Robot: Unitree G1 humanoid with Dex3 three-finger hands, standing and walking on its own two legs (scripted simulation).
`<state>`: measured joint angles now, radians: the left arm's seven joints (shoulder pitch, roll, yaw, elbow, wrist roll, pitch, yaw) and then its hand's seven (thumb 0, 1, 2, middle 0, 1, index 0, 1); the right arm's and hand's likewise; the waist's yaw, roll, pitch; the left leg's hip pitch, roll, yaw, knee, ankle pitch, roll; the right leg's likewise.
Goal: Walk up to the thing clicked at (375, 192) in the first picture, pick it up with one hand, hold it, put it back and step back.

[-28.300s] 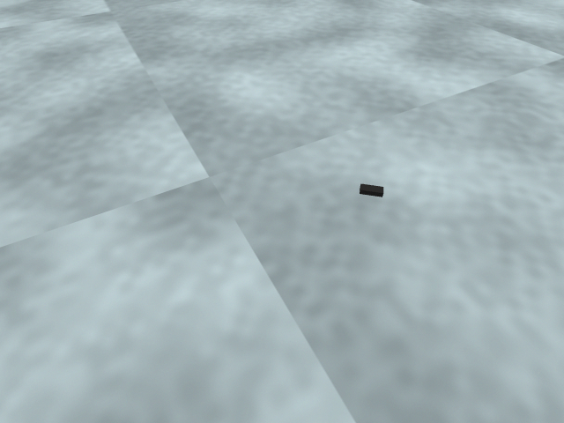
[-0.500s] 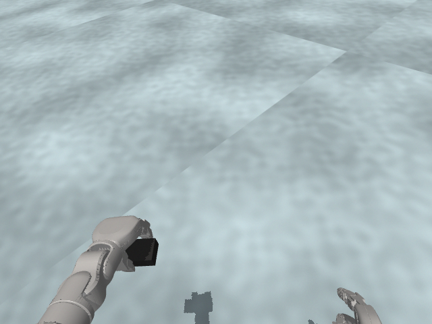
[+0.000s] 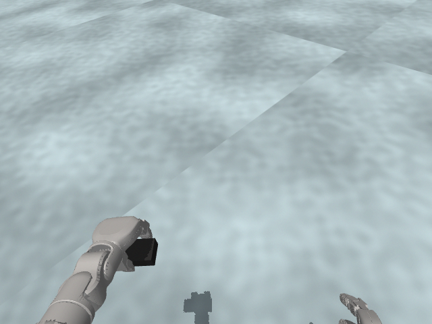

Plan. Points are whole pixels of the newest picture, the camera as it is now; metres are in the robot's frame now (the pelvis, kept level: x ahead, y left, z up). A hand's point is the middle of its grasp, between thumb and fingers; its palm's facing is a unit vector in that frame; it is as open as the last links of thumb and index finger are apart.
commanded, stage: crouch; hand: left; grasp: from above
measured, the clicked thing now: (128, 252) +0.30 +0.23 -0.07
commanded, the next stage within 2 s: none
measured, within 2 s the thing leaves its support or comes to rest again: neither
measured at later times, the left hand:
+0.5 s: hand (146, 264) +0.33 +0.22 -0.20, palm faces -0.40 +0.04 -0.91, open 7.9 cm
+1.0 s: hand (166, 276) +0.38 +0.22 -0.44, palm faces -0.44 +0.01 -0.90, open 7.9 cm
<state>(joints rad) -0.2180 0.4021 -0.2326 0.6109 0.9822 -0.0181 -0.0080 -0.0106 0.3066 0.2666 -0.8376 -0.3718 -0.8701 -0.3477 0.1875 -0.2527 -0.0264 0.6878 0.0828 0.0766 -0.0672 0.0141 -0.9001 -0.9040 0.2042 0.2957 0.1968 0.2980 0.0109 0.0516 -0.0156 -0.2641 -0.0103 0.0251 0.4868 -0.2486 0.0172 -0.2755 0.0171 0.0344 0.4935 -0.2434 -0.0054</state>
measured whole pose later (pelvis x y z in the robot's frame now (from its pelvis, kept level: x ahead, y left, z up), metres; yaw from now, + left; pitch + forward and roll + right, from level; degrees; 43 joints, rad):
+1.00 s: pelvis -0.08 +0.01 -0.30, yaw -1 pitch +37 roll -5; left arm -0.86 0.51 -0.05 1.31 1.20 -0.11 0.35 -0.01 0.31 0.24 -0.89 -0.29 -0.92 -0.26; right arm 0.22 -0.23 -0.02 0.74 -0.06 -0.05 0.03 0.01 -0.89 -0.90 0.21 0.30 0.20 0.30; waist -0.19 0.05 -0.21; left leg -1.94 -0.01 -0.03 1.93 -0.64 0.03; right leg -1.90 0.01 -0.05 1.88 -0.63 0.00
